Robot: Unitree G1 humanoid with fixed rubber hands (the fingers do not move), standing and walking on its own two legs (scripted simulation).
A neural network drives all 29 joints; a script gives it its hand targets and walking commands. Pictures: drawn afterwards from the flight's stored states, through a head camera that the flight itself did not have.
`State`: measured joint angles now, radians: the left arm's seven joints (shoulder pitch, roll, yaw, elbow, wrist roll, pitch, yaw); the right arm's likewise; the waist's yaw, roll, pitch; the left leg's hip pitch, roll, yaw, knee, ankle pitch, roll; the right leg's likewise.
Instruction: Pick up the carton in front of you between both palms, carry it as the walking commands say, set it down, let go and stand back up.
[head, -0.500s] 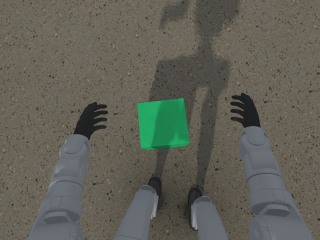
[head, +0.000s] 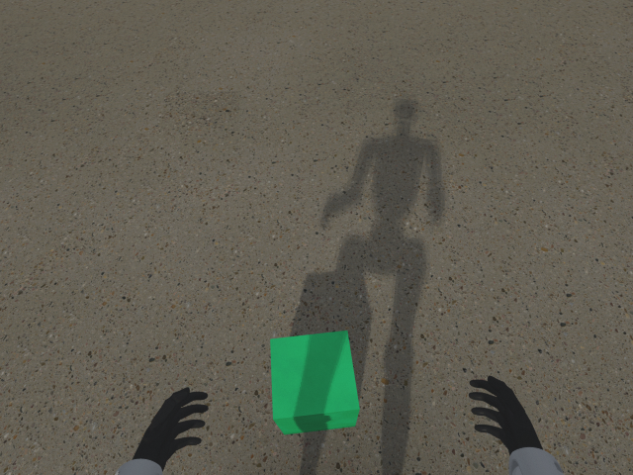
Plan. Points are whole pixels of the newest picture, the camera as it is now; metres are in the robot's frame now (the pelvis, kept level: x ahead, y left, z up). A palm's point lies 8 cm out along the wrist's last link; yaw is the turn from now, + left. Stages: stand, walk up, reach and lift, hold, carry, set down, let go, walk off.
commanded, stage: let go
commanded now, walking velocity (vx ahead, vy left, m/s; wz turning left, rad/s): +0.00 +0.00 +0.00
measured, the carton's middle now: (314, 384) +0.40 +0.08 -0.65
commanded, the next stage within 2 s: stand in 0.56 s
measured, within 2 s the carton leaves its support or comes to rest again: neither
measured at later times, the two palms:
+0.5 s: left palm (156, 449) +0.16 +0.23 -0.06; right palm out of the picture +0.16 -0.24 -0.07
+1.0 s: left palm (114, 458) +0.15 +0.30 -0.10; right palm out of the picture +0.14 -0.28 -0.07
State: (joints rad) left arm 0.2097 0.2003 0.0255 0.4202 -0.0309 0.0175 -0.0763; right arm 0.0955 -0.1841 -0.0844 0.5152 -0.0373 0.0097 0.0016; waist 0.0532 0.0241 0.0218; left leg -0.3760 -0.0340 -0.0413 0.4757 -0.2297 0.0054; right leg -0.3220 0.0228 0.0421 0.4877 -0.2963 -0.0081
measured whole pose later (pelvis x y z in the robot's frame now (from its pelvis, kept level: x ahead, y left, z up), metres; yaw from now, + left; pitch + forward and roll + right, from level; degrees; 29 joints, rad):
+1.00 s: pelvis +0.02 +0.02 +0.00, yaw -2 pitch +0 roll +0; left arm 0.20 0.35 0.03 0.73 0.03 0.01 0.02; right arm 0.17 -0.33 -0.05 0.77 -0.04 0.00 -0.02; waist 0.00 -0.05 0.00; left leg -0.21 -0.04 -0.01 0.50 -0.30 0.03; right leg -0.14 0.01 0.07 0.47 -0.33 0.01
